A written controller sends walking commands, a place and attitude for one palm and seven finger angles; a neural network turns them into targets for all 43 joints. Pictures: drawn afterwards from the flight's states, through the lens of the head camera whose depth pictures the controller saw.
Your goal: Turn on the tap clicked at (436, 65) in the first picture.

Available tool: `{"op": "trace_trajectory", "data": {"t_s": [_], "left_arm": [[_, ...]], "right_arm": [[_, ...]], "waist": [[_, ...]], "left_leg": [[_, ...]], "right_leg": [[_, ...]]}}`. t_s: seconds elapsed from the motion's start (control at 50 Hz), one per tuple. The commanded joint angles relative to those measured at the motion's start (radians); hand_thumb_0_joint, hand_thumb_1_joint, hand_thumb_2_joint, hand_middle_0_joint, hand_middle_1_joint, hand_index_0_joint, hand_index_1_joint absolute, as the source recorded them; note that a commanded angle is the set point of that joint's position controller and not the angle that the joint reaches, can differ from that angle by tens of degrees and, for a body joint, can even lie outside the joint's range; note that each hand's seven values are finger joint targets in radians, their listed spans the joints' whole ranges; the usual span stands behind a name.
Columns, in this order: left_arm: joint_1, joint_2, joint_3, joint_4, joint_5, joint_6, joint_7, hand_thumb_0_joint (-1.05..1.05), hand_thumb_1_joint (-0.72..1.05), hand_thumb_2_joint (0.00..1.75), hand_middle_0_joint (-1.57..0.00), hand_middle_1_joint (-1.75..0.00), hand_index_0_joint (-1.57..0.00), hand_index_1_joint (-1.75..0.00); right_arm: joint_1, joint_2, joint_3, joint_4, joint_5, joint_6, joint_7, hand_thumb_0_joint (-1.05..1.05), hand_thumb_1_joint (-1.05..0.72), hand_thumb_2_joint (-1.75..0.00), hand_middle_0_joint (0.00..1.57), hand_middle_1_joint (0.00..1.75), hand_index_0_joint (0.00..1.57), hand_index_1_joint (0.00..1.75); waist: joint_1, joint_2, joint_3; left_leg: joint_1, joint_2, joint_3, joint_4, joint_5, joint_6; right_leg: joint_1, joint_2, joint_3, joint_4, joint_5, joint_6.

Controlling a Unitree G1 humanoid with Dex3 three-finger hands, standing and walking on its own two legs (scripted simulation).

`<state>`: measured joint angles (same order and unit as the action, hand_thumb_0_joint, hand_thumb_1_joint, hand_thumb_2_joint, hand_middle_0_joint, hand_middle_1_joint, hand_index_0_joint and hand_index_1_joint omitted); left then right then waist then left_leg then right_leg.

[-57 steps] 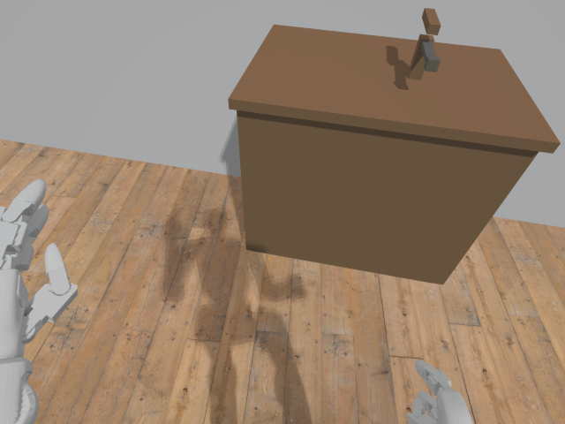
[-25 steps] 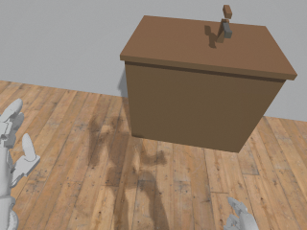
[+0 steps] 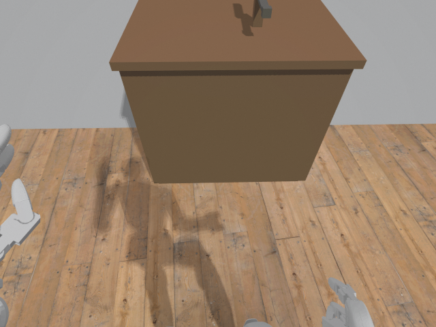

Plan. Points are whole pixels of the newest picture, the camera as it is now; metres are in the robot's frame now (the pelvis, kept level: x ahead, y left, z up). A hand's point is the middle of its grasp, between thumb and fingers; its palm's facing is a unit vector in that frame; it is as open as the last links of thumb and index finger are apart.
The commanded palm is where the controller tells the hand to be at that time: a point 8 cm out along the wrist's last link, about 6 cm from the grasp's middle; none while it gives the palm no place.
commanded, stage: walk to a spot facing it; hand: left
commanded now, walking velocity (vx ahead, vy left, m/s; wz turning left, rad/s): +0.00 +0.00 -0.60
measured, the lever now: (266, 12) +0.97 -0.08 +0.15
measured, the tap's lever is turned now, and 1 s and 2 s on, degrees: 0 0 0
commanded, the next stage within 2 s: turn to face it in 1.20 s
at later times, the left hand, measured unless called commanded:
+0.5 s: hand (115, 187) +0.25 +0.15 +0.20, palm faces +0.13 -0.89 -0.44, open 7.4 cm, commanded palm +0.22 +0.20 +0.20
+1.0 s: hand (277, 156) +0.33 -0.06 +0.19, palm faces -0.24 -0.82 -0.52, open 7.4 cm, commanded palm +0.31 +0.03 +0.20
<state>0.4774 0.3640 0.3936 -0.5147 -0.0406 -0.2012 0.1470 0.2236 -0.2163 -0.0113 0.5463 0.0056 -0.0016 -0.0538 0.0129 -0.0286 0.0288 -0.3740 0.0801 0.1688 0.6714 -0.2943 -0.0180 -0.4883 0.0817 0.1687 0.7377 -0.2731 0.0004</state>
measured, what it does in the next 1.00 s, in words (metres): steps to the right, turning right: left foot, then right foot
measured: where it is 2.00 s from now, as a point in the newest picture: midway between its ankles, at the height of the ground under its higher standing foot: outside the picture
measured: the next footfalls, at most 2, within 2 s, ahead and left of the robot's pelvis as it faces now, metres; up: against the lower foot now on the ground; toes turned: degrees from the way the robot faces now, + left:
left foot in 0.48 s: +0.03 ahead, +0.12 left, +0.00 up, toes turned -13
right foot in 0.80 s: +0.05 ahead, -0.24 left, +0.00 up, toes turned -39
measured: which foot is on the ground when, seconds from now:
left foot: down 0.00-0.14, up 0.16-0.46, down 0.48-0.82, up 0.84-1.00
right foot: down 0.00-0.48, up 0.50-0.78, down 0.80-1.00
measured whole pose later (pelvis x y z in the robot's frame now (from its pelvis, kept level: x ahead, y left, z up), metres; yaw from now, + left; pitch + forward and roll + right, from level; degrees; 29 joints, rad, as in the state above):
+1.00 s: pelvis +0.01 -0.10 +0.00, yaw -35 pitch -1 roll -1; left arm 0.52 0.42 0.41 -0.61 -0.02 -0.25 0.12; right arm 0.16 -0.23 -0.02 0.62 0.00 0.00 -0.01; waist -0.07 0.02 0.12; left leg -0.59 0.15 0.04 1.22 -0.41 -0.04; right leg -0.38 0.03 -0.09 0.63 -0.23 -0.06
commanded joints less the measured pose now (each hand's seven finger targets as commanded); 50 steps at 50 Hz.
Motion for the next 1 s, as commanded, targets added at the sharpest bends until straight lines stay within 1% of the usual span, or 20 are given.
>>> {"op": "trace_trajectory", "data": {"t_s": [0.0,0.08,0.1,0.12,0.14,0.16,0.26,0.38,0.42,0.44,0.46,0.48,0.52,0.6,0.74,0.76,0.8,0.82,0.86,0.98], "left_arm": [[-0.062,0.142,0.087,-0.182,0.000,-0.060,0.010,0.00,0.90,0.90,-0.20,-0.30,-0.20,-0.30],[-0.156,0.111,0.017,-0.185,0.011,-0.053,0.000,0.00,0.90,0.90,-0.20,-0.30,-0.20,-0.30],[-0.196,0.125,0.017,-0.186,0.019,-0.051,0.002,0.00,0.90,0.90,-0.20,-0.30,-0.20,-0.30],[-0.219,0.169,0.037,-0.183,0.027,-0.047,0.011,0.00,0.90,0.90,-0.20,-0.30,-0.20,-0.30],[-0.188,0.190,0.074,-0.133,0.018,-0.028,0.022,0.00,0.90,0.90,-0.20,-0.30,-0.20,-0.30],[-0.206,0.173,0.051,-0.155,0.011,-0.018,0.024,0.00,0.90,0.90,-0.20,-0.30,-0.20,-0.30],[0.001,0.218,0.144,-0.190,-0.010,-0.074,0.019,0.00,0.90,0.90,-0.20,-0.30,-0.20,-0.30],[0.016,0.189,0.106,-0.215,-0.008,-0.084,0.015,0.00,0.90,0.90,-0.20,-0.30,-0.20,-0.30],[-0.005,0.163,0.075,-0.180,-0.003,-0.079,0.012,0.00,0.90,0.90,-0.20,-0.30,-0.20,-0.30],[-0.023,0.142,0.051,-0.172,-0.008,-0.084,0.004,0.00,0.90,0.90,-0.20,-0.30,-0.20,-0.30],[-0.053,0.142,0.059,-0.180,-0.008,-0.093,-0.001,0.00,0.90,0.90,-0.20,-0.30,-0.20,-0.30],[-0.106,0.154,0.060,-0.195,0.025,-0.106,-0.001,0.00,0.90,0.90,-0.20,-0.30,-0.20,-0.30],[-0.117,0.186,0.090,-0.126,0.044,-0.113,-0.003,0.00,0.90,0.90,-0.20,-0.30,-0.20,-0.30],[-0.197,0.107,-0.023,-0.131,0.053,-0.104,-0.004,0.00,0.90,0.90,-0.20,-0.30,-0.20,-0.30],[-0.214,0.199,0.059,-0.094,0.045,-0.094,-0.009,0.00,0.90,0.90,-0.20,-0.30,-0.20,-0.30],[-0.199,0.205,0.068,-0.123,0.043,-0.085,-0.007,0.00,0.90,0.90,-0.20,-0.30,-0.20,-0.30],[-0.156,0.292,0.173,-0.163,0.029,-0.096,0.007,0.00,0.90,0.90,-0.20,-0.30,-0.20,-0.30],[-0.142,0.296,0.203,-0.224,0.019,-0.108,0.019,0.00,0.90,0.90,-0.20,-0.30,-0.20,-0.30],[-0.015,0.291,0.208,-0.241,0.014,-0.108,0.005,0.00,0.90,0.90,-0.20,-0.30,-0.20,-0.30],[0.090,0.268,0.244,-0.327,0.000,-0.112,0.023,0.00,0.90,0.90,-0.20,-0.30,-0.20,-0.30]], "right_arm": [[-0.090,-0.092,-0.029,-0.152,0.005,-0.073,-0.005,0.00,-0.90,-0.90,0.20,0.30,0.20,0.30],[-0.059,-0.112,-0.032,-0.147,0.009,-0.102,0.024,0.00,-0.90,-0.90,0.20,0.30,0.20,0.30],[-0.064,-0.112,-0.034,-0.153,0.012,-0.105,0.030,0.00,-0.90,-0.90,0.20,0.30,0.20,0.30],[-0.079,-0.093,-0.031,-0.166,0.008,-0.102,0.028,0.00,-0.90,-0.90,0.20,0.30,0.20,0.30],[-0.129,-0.096,-0.028,-0.167,-0.005,-0.103,0.022,0.00,-0.90,-0.90,0.20,0.30,0.20,0.30],[-0.119,-0.090,-0.032,-0.159,-0.002,-0.094,0.024,0.00,-0.90,-0.90,0.20,0.30,0.20,0.30],[-0.113,-0.071,-0.008,-0.139,-0.013,-0.018,0.040,0.00,-0.90,-0.90,0.20,0.30,0.20,0.30],[-0.122,-0.084,-0.010,-0.138,-0.008,-0.040,0.041,0.00,-0.90,-0.90,0.20,0.30,0.20,0.30],[-0.079,-0.092,-0.010,-0.124,-0.004,-0.047,0.032,0.00,-0.90,-0.90,0.20,0.30,0.20,0.30],[-0.074,-0.101,-0.011,-0.127,-0.003,-0.056,0.019,0.00,-0.90,-0.90,0.20,0.30,0.20,0.30],[-0.091,-0.131,-0.020,-0.128,-0.017,-0.058,0.010,0.00,-0.90,-0.90,0.20,0.30,0.20,0.30],[-0.088,-0.111,-0.029,-0.132,-0.009,-0.063,0.008,0.00,-0.90,-0.90,0.20,0.30,0.20,0.30],[-0.103,-0.110,-0.031,-0.106,0.002,-0.071,0.013,0.00,-0.90,-0.90,0.20,0.30,0.20,0.30],[-0.073,-0.115,-0.033,-0.094,0.002,-0.092,0.015,0.00,-0.90,-0.90,0.20,0.30,0.20,0.30],[-0.063,-0.108,-0.039,-0.098,-0.010,-0.126,0.019,0.00,-0.90,-0.90,0.20,0.30,0.20,0.30],[-0.065,-0.094,-0.040,-0.095,0.000,-0.128,0.030,0.00,-0.90,-0.90,0.20,0.30,0.20,0.30],[-0.098,-0.078,-0.042,-0.119,-0.001,-0.125,0.036,0.00,-0.90,-0.90,0.20,0.30,0.20,0.30],[-0.142,-0.072,-0.035,-0.114,-0.010,-0.117,0.034,0.00,-0.90,-0.90,0.20,0.30,0.20,0.30],[-0.129,-0.083,-0.028,-0.105,0.001,-0.090,0.050,0.00,-0.90,-0.90,0.20,0.30,0.20,0.30],[-0.125,-0.077,-0.027,-0.095,0.000,-0.047,0.025,0.00,-0.90,-0.90,0.20,0.30,0.20,0.30]], "waist": [[0.016,0.258,-0.135],[0.013,0.159,-0.109],[0.014,0.046,-0.085],[0.012,-0.228,-0.080],[0.025,-0.293,-0.055],[0.018,-0.227,-0.069],[0.012,-0.063,-0.223],[0.024,-0.120,-0.250],[-0.006,-0.078,-0.240],[-0.019,0.033,-0.214],[-0.019,0.262,-0.171],[-0.014,0.288,-0.116],[-0.005,0.224,-0.058],[-0.016,0.236,0.087],[0.014,0.257,-0.080],[0.029,0.133,-0.148],[0.016,-0.301,-0.274],[0.019,-0.163,-0.244],[0.005,-0.036,-0.222],[-0.030,-0.083,-0.212]], "left_leg": [[0.103,0.359,-0.252,-0.293,0.115,0.159],[0.064,0.248,-0.038,-0.062,0.204,0.043],[0.028,0.173,-0.011,0.079,0.081,0.010],[-0.100,0.031,0.011,0.288,-0.180,-0.040],[-0.192,-0.040,-0.074,0.466,-0.351,-0.060],[-0.156,-0.014,-0.169,0.534,-0.289,-0.058],[-0.175,-0.030,-0.180,0.398,-0.115,-0.069],[0.020,-0.073,-0.106,-0.036,-0.230,-0.025],[0.274,-0.051,-0.094,-0.277,-0.149,0.014],[0.420,0.040,-0.163,-0.376,-0.131,0.054],[0.519,0.278,-0.435,-0.461,-0.212,0.137],[0.429,0.417,-0.546,-0.474,-0.234,0.220],[0.214,0.393,-0.391,-0.472,-0.299,0.210],[0.168,0.316,-0.158,-0.412,-0.042,0.147],[0.158,0.230,0.114,0.015,0.386,0.070],[0.052,0.187,0.102,0.260,0.353,0.053],[-0.364,-0.005,-0.057,0.763,-0.317,-0.001],[-0.380,0.050,-0.177,0.794,-0.294,-0.005],[-0.340,0.087,-0.202,0.747,-0.201,-0.010],[-0.144,0.094,-0.135,0.302,-0.082,-0.016]], "right_leg": [[-0.025,-0.074,-0.138,0.262,-0.226,0.043],[0.165,-0.084,-0.199,-0.042,-0.063,0.032],[0.181,-0.125,-0.094,-0.182,0.087,-0.007],[0.207,-0.281,0.225,-0.308,0.325,-0.091],[0.166,-0.389,0.441,-0.399,0.430,-0.169],[0.132,-0.384,0.471,-0.457,0.180,-0.157],[0.324,-0.255,0.236,-0.375,0.124,-0.160],[0.248,-0.225,0.303,-0.436,-0.102,-0.178],[0.063,-0.149,0.246,-0.369,-0.204,-0.114],[-0.075,-0.077,0.159,-0.219,-0.187,-0.068],[-0.290,0.028,-0.001,0.066,-0.231,-0.009],[-0.351,-0.022,-0.118,0.332,-0.211,0.019],[-0.300,-0.097,-0.143,0.557,-0.143,0.023],[-0.264,-0.147,-0.228,0.393,-0.106,0.032],[0.281,-0.014,-0.451,-0.140,-0.002,0.016],[0.456,-0.048,-0.366,-0.203,0.026,-0.019],[0.653,-0.429,0.404,-0.341,0.308,-0.224],[0.604,-0.484,0.402,-0.372,0.267,-0.244],[0.436,-0.445,0.362,-0.437,-0.244,-0.255],[0.252,-0.361,-0.003,-0.447,-0.054,-0.199]]}}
